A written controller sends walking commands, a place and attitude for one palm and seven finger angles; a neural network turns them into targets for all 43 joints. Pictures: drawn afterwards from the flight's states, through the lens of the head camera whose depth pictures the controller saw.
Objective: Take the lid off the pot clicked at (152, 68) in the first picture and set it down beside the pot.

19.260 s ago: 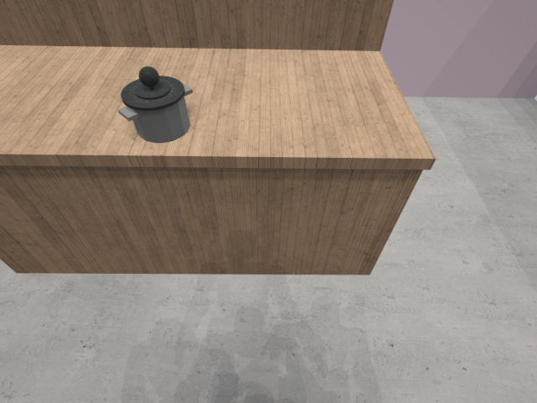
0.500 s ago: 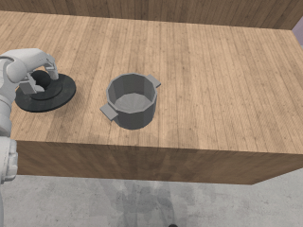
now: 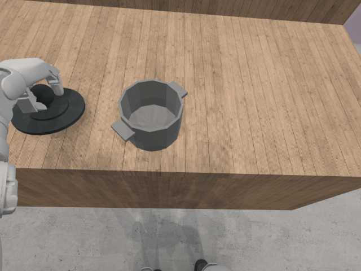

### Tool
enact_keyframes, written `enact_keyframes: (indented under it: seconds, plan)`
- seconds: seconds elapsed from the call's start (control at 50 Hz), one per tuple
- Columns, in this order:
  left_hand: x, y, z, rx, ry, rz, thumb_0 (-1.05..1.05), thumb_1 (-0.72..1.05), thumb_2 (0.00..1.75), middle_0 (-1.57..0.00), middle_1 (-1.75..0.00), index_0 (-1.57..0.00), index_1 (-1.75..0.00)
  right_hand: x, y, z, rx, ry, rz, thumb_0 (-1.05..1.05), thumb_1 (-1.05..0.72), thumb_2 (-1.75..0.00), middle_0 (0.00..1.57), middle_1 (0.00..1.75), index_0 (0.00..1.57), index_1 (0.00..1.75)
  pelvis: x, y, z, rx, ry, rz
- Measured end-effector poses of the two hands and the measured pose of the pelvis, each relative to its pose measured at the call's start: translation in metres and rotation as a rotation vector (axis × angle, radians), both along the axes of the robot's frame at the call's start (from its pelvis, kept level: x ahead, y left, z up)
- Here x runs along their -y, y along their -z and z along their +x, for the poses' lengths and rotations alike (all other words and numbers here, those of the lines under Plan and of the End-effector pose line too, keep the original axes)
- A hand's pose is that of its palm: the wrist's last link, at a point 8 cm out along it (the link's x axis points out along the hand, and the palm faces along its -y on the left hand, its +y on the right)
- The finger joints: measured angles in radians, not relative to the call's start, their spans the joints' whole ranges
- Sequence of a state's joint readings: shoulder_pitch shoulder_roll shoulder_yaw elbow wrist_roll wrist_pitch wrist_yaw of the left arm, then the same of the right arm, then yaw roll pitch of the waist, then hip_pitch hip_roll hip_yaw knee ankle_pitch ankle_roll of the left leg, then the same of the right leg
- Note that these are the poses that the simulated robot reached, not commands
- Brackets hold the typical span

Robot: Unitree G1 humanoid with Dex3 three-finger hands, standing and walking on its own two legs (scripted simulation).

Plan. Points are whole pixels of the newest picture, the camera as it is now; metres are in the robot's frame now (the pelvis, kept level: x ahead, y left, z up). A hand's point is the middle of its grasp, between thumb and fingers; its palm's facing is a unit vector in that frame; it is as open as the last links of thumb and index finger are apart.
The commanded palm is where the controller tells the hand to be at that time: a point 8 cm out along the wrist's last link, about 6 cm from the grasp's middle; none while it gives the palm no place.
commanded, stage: lower the lid onto the table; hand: left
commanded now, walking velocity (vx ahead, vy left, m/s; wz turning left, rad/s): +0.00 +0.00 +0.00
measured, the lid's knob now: (42, 94) +0.50 +0.29 +0.03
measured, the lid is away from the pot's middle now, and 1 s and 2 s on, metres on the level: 0.25 0.25 0.25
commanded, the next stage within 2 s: open the fingers wide in 0.98 s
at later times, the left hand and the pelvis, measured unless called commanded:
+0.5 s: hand (38, 106) +0.47 +0.29 +0.03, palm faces -0.52 -0.07 -0.85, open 7.7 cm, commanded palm +0.51 +0.29 +0.09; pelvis +0.00 +0.00 -0.01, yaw +0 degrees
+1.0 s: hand (41, 113) +0.46 +0.29 +0.02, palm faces -0.50 -0.07 -0.87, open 7.7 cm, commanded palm +0.50 +0.27 +0.06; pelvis -0.02 +0.00 -0.02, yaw -1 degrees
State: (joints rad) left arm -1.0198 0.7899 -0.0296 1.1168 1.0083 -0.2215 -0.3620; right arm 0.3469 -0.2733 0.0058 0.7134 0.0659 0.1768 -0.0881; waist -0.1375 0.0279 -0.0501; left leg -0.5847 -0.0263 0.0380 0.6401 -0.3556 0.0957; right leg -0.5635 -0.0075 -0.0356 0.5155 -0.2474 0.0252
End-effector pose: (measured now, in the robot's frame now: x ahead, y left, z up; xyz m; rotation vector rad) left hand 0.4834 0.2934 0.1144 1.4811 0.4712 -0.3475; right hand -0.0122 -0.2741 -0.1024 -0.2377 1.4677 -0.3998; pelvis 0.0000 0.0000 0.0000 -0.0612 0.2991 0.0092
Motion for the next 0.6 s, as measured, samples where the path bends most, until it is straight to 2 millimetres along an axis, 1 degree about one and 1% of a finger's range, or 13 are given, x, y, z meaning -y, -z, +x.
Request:
enact_keyframes:
  seconds: [0.12,0.22,0.6]
  plan:
    - [0.0,0.009,0.003,-0.01,0.0,-0.003,-0.02,0.25,0.84,-0.64,-0.91,-0.63,-0.89,-0.002,0.001,-0.005,-0.009,0.01,-0.005,0.01,-0.9,-0.9,0.2,0.3,0.2,0.3,-0.001,0.002,0.0,-0.013,0.004,-0.003]
    - [-0.003,0.012,0.004,0.0,0.002,-0.007,-0.02,0.25,0.84,-0.64,-0.91,-0.63,-0.89,-0.003,0.0,-0.008,-0.017,0.013,-0.009,0.01,-0.9,-0.9,0.2,0.3,0.2,0.3,-0.002,0.003,0.001,-0.022,0.004,-0.007]
    - [-0.005,0.035,-0.002,-0.026,0.008,-0.01,-0.02,0.25,0.84,-0.64,-0.91,-0.63,-0.89,-0.005,0.004,-0.013,-0.035,0.008,-0.018,0.0,-0.9,-0.9,0.2,0.3,0.2,0.3,-0.004,0.01,-0.004,-0.043,0.004,-0.015]
